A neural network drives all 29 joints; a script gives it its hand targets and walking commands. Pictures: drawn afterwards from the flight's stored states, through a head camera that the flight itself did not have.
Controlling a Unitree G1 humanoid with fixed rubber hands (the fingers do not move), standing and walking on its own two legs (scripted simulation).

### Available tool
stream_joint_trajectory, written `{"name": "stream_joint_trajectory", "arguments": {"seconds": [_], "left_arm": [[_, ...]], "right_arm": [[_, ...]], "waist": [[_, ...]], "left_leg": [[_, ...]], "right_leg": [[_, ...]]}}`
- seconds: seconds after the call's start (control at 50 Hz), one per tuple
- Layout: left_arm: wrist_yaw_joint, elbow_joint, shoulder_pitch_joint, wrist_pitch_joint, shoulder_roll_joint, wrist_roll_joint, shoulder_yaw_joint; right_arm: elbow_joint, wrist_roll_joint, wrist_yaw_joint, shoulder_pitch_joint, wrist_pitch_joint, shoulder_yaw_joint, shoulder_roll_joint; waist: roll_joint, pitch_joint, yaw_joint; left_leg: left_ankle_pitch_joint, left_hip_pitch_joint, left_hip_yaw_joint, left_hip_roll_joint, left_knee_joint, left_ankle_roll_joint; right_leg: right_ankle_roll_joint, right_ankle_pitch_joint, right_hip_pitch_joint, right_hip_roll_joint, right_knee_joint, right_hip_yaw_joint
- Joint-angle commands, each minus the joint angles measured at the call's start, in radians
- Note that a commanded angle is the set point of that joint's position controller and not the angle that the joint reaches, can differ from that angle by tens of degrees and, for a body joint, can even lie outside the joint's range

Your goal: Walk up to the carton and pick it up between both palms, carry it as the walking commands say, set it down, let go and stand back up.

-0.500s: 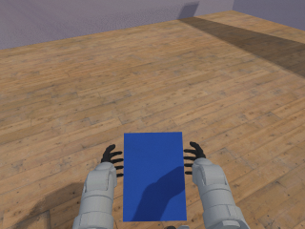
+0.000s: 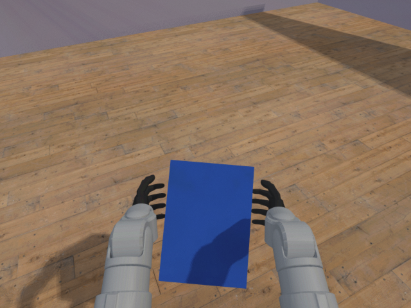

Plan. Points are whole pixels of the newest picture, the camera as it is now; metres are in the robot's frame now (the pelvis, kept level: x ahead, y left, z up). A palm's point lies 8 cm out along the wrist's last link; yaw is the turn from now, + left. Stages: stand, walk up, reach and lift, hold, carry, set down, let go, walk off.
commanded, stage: carry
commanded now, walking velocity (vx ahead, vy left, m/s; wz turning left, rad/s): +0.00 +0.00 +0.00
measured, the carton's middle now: (207, 214) +0.38 +0.02 -0.06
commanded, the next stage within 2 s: none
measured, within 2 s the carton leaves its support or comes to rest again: neither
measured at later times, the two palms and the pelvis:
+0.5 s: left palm (174, 222) +0.30 +0.08 +0.04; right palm (305, 225) +0.29 -0.17 +0.04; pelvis -0.01 -0.05 +0.00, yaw +1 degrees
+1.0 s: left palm (177, 204) +0.34 +0.08 +0.04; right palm (299, 207) +0.34 -0.17 +0.03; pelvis +0.04 -0.05 +0.00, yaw +1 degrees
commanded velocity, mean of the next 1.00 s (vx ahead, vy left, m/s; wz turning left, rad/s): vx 0.00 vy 0.00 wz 0.00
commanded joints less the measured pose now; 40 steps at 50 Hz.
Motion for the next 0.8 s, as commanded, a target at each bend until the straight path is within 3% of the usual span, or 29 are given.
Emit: {"name": "stream_joint_trajectory", "arguments": {"seconds": [0.0, 0.02, 0.08, 0.1, 0.18, 0.26, 0.32, 0.34, 0.36, 0.46, 0.56, 0.66, 0.72, 0.78], "left_arm": [[-0.28, 0.076, -0.671, -0.076, -0.833, -0.228, -0.463], [-0.284, 0.011, -0.744, -0.081, -0.865, -0.266, -0.5], [-0.289, 0.023, -0.844, -0.083, -0.88, -0.278, -0.496], [-0.286, 0.061, -0.843, -0.082, -0.868, -0.262, -0.476], [-0.268, 0.028, -0.762, -0.068, -0.889, -0.262, -0.475], [-0.253, 0.0, -0.727, -0.06, -0.892, -0.252, -0.459], [-0.253, 0.118, -0.642, -0.092, -0.844, -0.179, -0.374], [-0.252, 0.092, -0.629, -0.107, -0.834, -0.181, -0.375], [-0.252, 0.108, -0.636, -0.123, -0.825, -0.168, -0.358], [-0.253, 0.025, -0.671, -0.161, -0.835, -0.21, -0.414], [-0.25, -0.065, -0.654, -0.145, -0.848, -0.26, -0.49], [-0.252, -0.11, -0.619, -0.13, -0.833, -0.28, -0.516], [-0.252, -0.142, -0.609, -0.121, -0.827, -0.288, -0.531], [-0.252, -0.103, -0.576, -0.117, -0.819, -0.266, -0.518]], "right_arm": [[-0.017, 0.16, 0.255, -0.629, -0.117, 0.369, 0.85], [-0.049, 0.187, 0.259, -0.667, -0.121, 0.393, 0.883], [-0.021, 0.212, 0.264, -0.777, -0.121, 0.374, 0.928], [0.002, 0.213, 0.263, -0.803, -0.122, 0.361, 0.924], [-0.043, 0.277, 0.27, -0.807, -0.105, 0.395, 0.949], [-0.024, 0.301, 0.275, -0.77, -0.085, 0.408, 0.962], [0.104, 0.236, 0.281, -0.682, -0.112, 0.34, 0.923], [0.078, 0.239, 0.281, -0.67, -0.126, 0.349, 0.916], [0.101, 0.223, 0.28, -0.662, -0.142, 0.335, 0.907], [0.006, 0.228, 0.264, -0.662, -0.19, 0.37, 0.893], [-0.123, 0.256, 0.247, -0.658, -0.183, 0.424, 0.882], [-0.143, 0.258, 0.238, -0.595, -0.166, 0.435, 0.873], [-0.152, 0.261, 0.237, -0.569, -0.155, 0.441, 0.873], [-0.123, 0.247, 0.239, -0.557, -0.151, 0.427, 0.863]], "waist": [[-0.088, -0.311, -0.045], [-0.086, -0.275, -0.048], [-0.084, -0.195, -0.058], [-0.073, -0.195, -0.058], [-0.035, -0.237, -0.052], [0.005, -0.342, -0.039], [-0.023, -0.383, -0.031], [-0.035, -0.387, -0.03], [-0.032, -0.392, -0.031], [-0.052, -0.372, -0.038], [-0.05, -0.415, -0.039], [-0.053, -0.473, -0.036], [-0.047, -0.487, -0.036], [-0.048, -0.483, -0.035]], "left_leg": [[-0.141, 0.224, -0.12, 0.09, -0.082, 0.016], [-0.139, 0.21, -0.118, 0.084, -0.08, 0.011], [-0.168, 0.201, -0.122, 0.076, -0.079, 0.001], [-0.181, 0.196, -0.121, 0.071, -0.076, 0.0], [-0.177, 0.182, -0.119, 0.058, -0.067, -0.011], [-0.066, 0.179, -0.132, 0.072, -0.073, -0.012], [-0.02, 0.157, -0.123, 0.074, -0.061, -0.009], [-0.01, 0.145, -0.121, 0.077, -0.056, -0.008], [-0.011, 0.143, -0.116, 0.076, -0.056, -0.008], [0.018, 0.131, -0.103, 0.078, -0.022, -0.003], [0.072, 0.168, -0.1, 0.082, -0.005, 0.005], [0.16, 0.178, -0.095, 0.084, 0.02, 0.014], [0.187, 0.175, -0.097, 0.087, 0.027, 0.02], [0.19, 0.172, -0.096, 0.087, 0.039, 0.023]], "right_leg": [[-0.049, -0.107, -0.076, -0.177, -0.281, 0.213], [-0.047, -0.166, -0.103, -0.183, -0.308, 0.22], [-0.033, -0.282, -0.158, -0.189, -0.365, 0.232], [-0.029, -0.303, -0.163, -0.19, -0.375, 0.235], [-0.026, -0.323, -0.137, -0.199, -0.391, 0.24], [-0.031, -0.098, -0.003, -0.205, -0.33, 0.226], [-0.026, 0.122, 0.076, -0.205, -0.277, 0.217], [-0.023, 0.201, 0.098, -0.205, -0.258, 0.215], [-0.021, 0.229, 0.109, -0.204, -0.247, 0.211], [-0.005, 0.36, 0.122, -0.199, -0.225, 0.206], [0.0, 0.427, 0.135, -0.191, -0.195, 0.197], [0.013, 0.631, 0.208, -0.177, -0.12, 0.168], [0.016, 0.659, 0.233, -0.17, -0.095, 0.154], [0.019, 0.68, 0.233, -0.173, -0.088, 0.158]]}}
